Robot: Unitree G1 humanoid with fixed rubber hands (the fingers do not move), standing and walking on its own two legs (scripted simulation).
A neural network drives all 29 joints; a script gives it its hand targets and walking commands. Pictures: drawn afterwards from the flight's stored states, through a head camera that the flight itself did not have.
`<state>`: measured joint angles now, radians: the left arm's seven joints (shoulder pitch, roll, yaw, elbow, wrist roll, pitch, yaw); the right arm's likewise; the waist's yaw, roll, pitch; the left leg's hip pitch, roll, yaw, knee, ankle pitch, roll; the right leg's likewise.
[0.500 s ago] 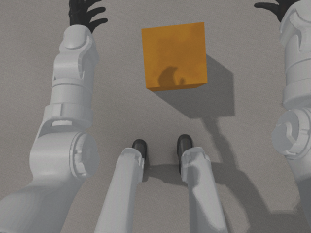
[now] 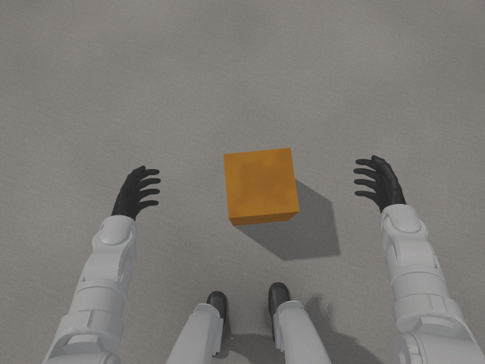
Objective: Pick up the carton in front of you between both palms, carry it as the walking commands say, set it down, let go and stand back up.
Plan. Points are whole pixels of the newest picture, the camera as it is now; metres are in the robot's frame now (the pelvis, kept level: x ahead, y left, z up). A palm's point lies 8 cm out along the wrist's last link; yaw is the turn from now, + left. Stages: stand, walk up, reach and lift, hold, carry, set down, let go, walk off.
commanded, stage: let go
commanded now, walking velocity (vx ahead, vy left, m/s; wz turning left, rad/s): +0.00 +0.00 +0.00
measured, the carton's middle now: (259, 190) +0.50 -0.03 -0.60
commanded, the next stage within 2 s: stand in 0.92 s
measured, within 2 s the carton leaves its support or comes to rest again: neither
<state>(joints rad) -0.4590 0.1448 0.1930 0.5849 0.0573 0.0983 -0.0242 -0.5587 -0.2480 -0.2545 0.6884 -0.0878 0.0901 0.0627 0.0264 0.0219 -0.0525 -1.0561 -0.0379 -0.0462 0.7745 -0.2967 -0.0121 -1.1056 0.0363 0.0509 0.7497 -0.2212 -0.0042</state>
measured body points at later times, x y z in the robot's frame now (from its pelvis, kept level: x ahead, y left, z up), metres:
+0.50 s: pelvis +0.05 +0.01 +0.05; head +0.09 +0.00 +0.50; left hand +0.22 +0.24 -0.02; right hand +0.23 -0.23 -0.03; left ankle +0.01 +0.12 -0.69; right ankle +0.05 -0.11 -0.69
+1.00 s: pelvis +0.05 +0.01 +0.05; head +0.06 +0.01 +0.50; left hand +0.21 +0.25 -0.03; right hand +0.20 -0.24 -0.04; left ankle +0.01 +0.12 -0.69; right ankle +0.05 -0.11 -0.69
